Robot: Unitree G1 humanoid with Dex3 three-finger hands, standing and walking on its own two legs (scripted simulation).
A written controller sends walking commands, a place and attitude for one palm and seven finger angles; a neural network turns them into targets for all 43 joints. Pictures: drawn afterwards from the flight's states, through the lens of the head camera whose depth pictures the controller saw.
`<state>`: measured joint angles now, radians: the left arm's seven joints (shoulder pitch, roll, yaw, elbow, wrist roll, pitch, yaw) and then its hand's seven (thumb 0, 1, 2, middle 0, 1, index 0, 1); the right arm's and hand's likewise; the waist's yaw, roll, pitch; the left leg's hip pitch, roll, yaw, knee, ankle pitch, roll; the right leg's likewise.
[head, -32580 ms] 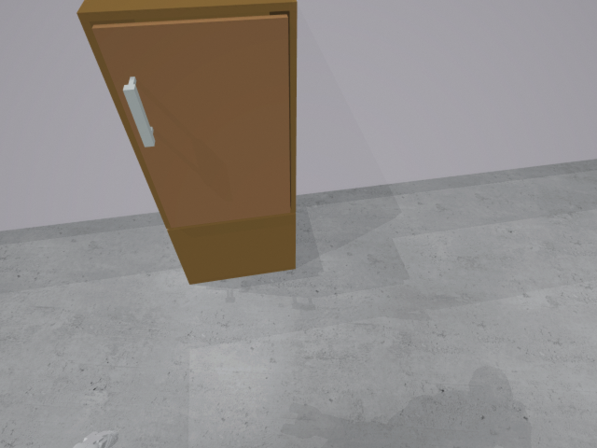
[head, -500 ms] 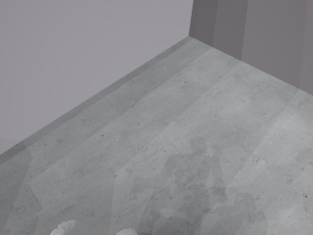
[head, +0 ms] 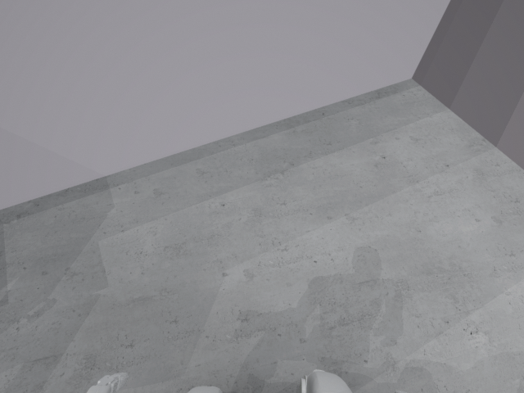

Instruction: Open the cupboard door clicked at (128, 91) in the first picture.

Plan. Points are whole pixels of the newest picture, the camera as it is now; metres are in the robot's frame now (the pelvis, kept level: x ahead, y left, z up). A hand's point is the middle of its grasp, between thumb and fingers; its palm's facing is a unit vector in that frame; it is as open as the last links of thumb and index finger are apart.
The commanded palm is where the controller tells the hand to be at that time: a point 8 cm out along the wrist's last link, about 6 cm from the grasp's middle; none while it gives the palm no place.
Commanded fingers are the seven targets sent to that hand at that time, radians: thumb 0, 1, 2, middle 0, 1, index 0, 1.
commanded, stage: turn to face it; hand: left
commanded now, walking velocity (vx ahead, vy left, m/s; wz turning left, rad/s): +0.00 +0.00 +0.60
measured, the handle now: out of the picture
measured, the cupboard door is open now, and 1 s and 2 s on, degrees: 45 45 45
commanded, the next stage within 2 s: take the last steps up to it in 1.88 s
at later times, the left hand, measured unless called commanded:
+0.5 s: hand out of the picture -0.01 +0.16 -0.17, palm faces +0.34 -0.92 -0.21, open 7.4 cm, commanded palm none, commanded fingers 0.00 0.90 0.90 -0.20 -0.30 -0.20 -0.30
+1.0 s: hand out of the picture -0.02 +0.15 -0.15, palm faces +0.58 -0.77 -0.27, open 7.4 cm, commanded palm none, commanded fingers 0.00 0.90 0.90 -0.20 -0.30 -0.20 -0.30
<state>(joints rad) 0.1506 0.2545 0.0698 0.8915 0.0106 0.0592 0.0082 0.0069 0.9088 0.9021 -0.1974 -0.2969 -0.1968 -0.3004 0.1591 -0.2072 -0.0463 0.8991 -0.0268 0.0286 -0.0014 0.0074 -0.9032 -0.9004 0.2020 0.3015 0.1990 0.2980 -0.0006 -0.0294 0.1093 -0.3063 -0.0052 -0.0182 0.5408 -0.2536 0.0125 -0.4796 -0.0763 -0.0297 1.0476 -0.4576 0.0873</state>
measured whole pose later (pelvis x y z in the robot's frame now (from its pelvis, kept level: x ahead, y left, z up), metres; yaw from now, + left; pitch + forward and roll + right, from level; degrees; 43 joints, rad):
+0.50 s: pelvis +0.01 -0.03 -0.01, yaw +19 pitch +0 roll +1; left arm 0.24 0.20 0.04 0.90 0.02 0.01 0.01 0.00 0.90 0.90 -0.20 -0.30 -0.20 -0.30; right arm 0.11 -0.24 -0.06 0.90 -0.01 0.06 0.03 0.01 -0.91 -0.90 0.20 0.30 0.19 0.30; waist 0.00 -0.05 0.11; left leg -0.30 0.01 0.09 0.59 -0.31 -0.03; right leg -0.24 -0.16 -0.24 0.62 -0.37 0.03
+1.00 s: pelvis +0.02 -0.07 +0.00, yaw +38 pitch +0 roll +1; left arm 0.19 0.20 0.04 0.86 0.02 0.02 0.02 0.00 0.91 0.90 -0.20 -0.30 -0.20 -0.30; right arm 0.15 -0.25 -0.09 0.93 -0.02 0.09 0.02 0.01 -0.91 -0.90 0.20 0.30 0.20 0.30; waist -0.03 0.01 0.11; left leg -0.50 -0.01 0.01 1.07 -0.45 -0.05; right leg -0.23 -0.10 -0.12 0.54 -0.31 0.01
